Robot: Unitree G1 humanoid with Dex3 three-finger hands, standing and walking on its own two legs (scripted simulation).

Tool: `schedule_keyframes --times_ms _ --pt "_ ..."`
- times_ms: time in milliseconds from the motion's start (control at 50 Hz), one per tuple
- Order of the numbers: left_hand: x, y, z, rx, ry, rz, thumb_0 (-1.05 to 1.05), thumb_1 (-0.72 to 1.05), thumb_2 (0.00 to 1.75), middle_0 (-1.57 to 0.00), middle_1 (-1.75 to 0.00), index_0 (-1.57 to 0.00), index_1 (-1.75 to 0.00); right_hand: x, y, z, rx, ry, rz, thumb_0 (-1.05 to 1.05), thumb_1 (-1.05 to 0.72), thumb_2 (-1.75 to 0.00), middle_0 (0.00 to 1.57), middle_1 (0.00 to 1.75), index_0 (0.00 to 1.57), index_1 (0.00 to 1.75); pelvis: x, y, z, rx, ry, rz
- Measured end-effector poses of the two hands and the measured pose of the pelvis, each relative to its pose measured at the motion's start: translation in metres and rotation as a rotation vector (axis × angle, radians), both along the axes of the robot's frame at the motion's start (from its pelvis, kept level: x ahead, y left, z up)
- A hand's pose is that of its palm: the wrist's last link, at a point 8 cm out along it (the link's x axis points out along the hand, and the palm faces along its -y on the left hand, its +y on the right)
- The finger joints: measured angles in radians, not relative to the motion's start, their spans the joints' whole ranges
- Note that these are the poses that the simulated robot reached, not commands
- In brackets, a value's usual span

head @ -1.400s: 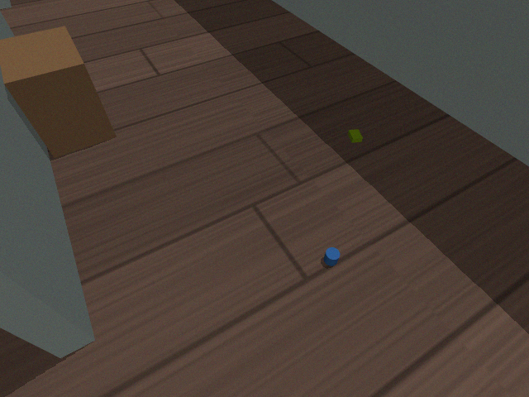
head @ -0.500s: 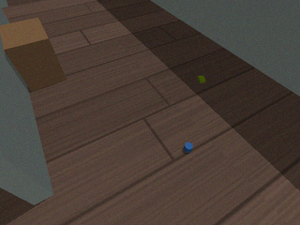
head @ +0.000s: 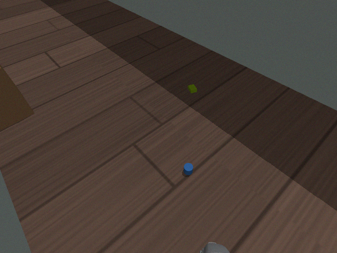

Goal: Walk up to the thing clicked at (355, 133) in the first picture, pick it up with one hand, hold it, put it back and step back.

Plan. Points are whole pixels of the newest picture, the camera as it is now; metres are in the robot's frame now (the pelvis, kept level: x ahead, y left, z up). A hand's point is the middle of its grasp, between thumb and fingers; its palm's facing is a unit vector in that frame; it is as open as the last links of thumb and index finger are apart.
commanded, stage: walk up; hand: left
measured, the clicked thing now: (192, 88) +1.55 -0.21 -0.75
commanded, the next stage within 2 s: none
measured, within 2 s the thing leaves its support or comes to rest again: neither
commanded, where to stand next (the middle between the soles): +1.12 -0.31 m, yaw -18 degrees
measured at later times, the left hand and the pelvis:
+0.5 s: hand (101, 196) +0.31 +0.23 -0.17, palm faces -0.22 -0.92 -0.33, open 7.4 cm; pelvis +0.22 -0.03 -0.02, yaw -11 degrees
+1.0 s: hand (151, 108) +0.65 +0.08 -0.11, palm faces -0.31 -0.86 -0.39, open 7.4 cm; pelvis +0.44 -0.13 +0.00, yaw -18 degrees
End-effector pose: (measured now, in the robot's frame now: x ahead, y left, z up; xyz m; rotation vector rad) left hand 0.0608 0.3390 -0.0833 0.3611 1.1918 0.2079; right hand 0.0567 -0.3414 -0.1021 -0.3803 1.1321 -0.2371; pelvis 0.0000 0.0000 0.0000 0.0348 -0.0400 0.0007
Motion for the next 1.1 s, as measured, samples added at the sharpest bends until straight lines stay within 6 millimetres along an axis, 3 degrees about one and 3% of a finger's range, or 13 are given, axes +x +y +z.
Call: schedule_keyframes --times_ms 60,120,240,320,380,500,640,780,880,980,1100 --pt "0.039 -0.014 -0.003 0.046 -0.054 -0.031 0.00 0.91 0.90 -0.20 -0.30 -0.20 -0.30 0.014 -0.033 -0.017 -0.017 0.013 -0.030 0.01 -0.90 -0.90 0.21 0.30 0.21 0.30 0.025 -0.022 -0.017 -0.014 -0.008 -0.024" --pt "0.062 -0.033 -0.006 0.051 -0.105 -0.025 0.00 0.91 0.90 -0.20 -0.30 -0.20 -0.30 0.036 -0.046 -0.023 -0.011 0.028 -0.040 0.01 -0.90 -0.90 0.21 0.30 0.20 0.30 0.044 -0.036 -0.020 -0.029 -0.016 -0.045" --pt "0.088 -0.068 -0.004 -0.010 -0.036 -0.048 0.00 0.91 0.90 -0.20 -0.30 -0.20 -0.30 0.093 -0.037 -0.003 0.057 -0.046 -0.026 0.01 -0.90 -0.90 0.20 0.30 0.20 0.30 0.090 -0.044 0.000 -0.043 -0.013 -0.096" --pt "0.119 -0.075 -0.011 -0.040 -0.003 -0.078 0.00 0.90 0.90 -0.20 -0.30 -0.20 -0.30 0.120 -0.030 0.006 0.069 -0.047 -0.029 0.01 -0.90 -0.90 0.21 0.30 0.20 0.30 0.127 -0.046 0.004 -0.052 -0.001 -0.125" --pt "0.154 -0.072 -0.021 -0.055 0.002 -0.103 0.00 0.90 0.90 -0.20 -0.30 -0.20 -0.30 0.141 -0.026 0.010 0.051 -0.034 -0.044 0.01 -0.90 -0.90 0.21 0.30 0.21 0.30 0.159 -0.043 0.000 -0.065 0.005 -0.138" --pt "0.253 -0.066 -0.046 -0.050 0.004 -0.201 0.01 0.90 0.90 -0.20 -0.30 -0.20 -0.30 0.173 -0.024 0.012 -0.018 -0.081 -0.134 0.01 -0.90 -0.90 0.21 0.30 0.21 0.30 0.222 -0.032 -0.015 -0.032 0.003 -0.189" --pt "0.380 -0.092 -0.021 -0.066 -0.075 -0.330 0.01 0.91 0.90 -0.20 -0.30 -0.20 -0.30 0.178 -0.022 0.027 -0.003 -0.012 -0.240 0.01 -0.90 -0.90 0.21 0.30 0.21 0.30 0.283 -0.043 0.004 -0.019 0.009 -0.236" --pt "0.494 -0.140 0.001 -0.045 -0.136 -0.423 0.00 0.91 0.90 -0.20 -0.30 -0.20 -0.30 0.193 -0.044 0.011 0.036 0.082 -0.318 0.01 -0.90 -0.90 0.21 0.30 0.21 0.30 0.348 -0.071 0.003 -0.009 0.011 -0.273" --pt "0.566 -0.186 0.000 -0.017 -0.206 -0.448 0.00 0.91 0.90 -0.20 -0.30 -0.20 -0.30 0.229 -0.077 -0.022 0.063 0.122 -0.352 0.01 -0.90 -0.90 0.21 0.30 0.21 0.30 0.398 -0.108 -0.016 -0.023 0.004 -0.287" --pt "0.591 -0.214 0.008 -0.031 -0.232 -0.413 0.00 0.91 0.90 -0.20 -0.30 -0.20 -0.30 0.299 -0.098 -0.025 0.099 0.085 -0.324 0.01 -0.90 -0.90 0.21 0.30 0.21 0.30 0.437 -0.130 -0.008 -0.019 -0.008 -0.306" --pt "0.594 -0.215 0.009 -0.022 -0.141 -0.375 0.00 0.90 0.90 -0.20 -0.30 -0.20 -0.30 0.386 -0.118 -0.010 0.106 -0.004 -0.264 0.01 -0.90 -0.90 0.21 0.30 0.21 0.30 0.486 -0.144 0.005 -0.033 0.006 -0.322"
